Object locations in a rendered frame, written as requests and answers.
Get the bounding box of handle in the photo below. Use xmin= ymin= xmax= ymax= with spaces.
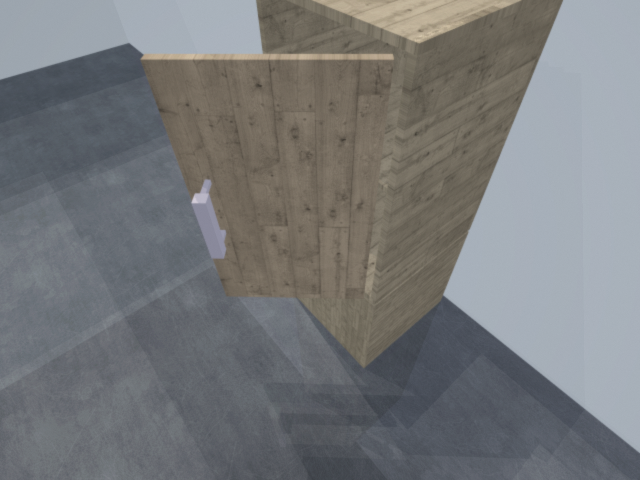
xmin=191 ymin=180 xmax=226 ymax=259

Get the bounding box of cupboard door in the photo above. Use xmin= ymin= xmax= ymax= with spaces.
xmin=140 ymin=54 xmax=394 ymax=299

